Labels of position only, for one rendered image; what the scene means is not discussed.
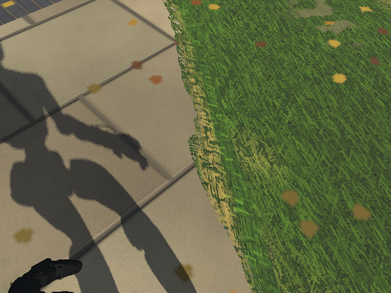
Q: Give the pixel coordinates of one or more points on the left robot hand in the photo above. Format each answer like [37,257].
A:
[43,274]

